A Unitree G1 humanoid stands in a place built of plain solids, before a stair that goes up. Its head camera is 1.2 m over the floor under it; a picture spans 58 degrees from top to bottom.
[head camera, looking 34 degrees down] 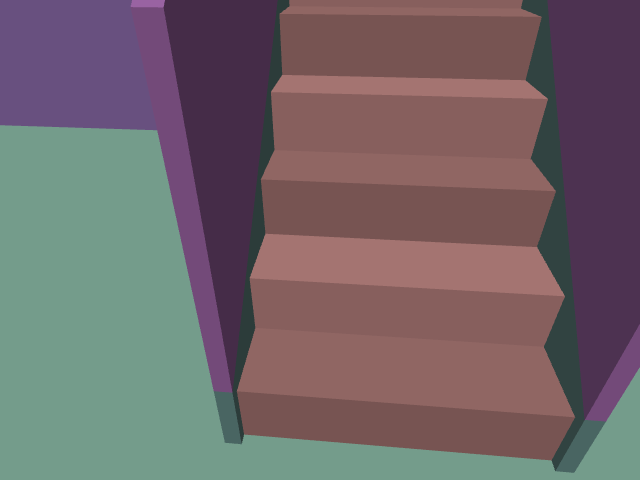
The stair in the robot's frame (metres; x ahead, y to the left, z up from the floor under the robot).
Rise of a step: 0.20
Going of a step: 0.24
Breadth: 0.89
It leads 5 degrees to the right of straight ahead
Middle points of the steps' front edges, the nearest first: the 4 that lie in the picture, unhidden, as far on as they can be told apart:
0.70 -0.21 0.20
0.94 -0.24 0.41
1.18 -0.26 0.61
1.41 -0.28 0.81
